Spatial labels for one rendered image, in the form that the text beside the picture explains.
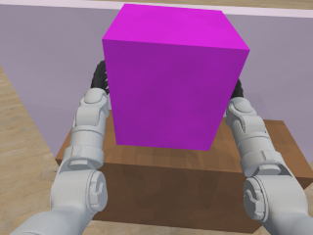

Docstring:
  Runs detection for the left robot upper arm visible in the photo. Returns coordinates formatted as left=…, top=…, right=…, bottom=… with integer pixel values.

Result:
left=9, top=169, right=108, bottom=235

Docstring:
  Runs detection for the left robot hand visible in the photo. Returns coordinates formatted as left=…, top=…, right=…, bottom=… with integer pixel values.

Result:
left=90, top=60, right=110, bottom=95

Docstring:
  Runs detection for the pedestal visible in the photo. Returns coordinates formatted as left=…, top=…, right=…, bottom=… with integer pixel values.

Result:
left=55, top=110, right=313, bottom=234

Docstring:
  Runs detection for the right robot hand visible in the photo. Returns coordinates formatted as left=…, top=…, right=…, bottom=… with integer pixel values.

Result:
left=230, top=79, right=244, bottom=100

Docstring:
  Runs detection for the right robot upper arm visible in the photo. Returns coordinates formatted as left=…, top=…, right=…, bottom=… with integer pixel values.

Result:
left=244, top=175, right=313, bottom=235

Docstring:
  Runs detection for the robot left forearm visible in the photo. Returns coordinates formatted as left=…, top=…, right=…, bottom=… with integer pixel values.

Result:
left=50, top=87, right=110, bottom=207

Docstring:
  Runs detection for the carton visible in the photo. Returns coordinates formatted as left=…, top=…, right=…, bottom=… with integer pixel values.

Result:
left=102, top=3, right=250, bottom=151

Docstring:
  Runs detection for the robot right forearm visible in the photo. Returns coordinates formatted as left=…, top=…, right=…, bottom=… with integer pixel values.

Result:
left=225, top=97, right=308, bottom=212

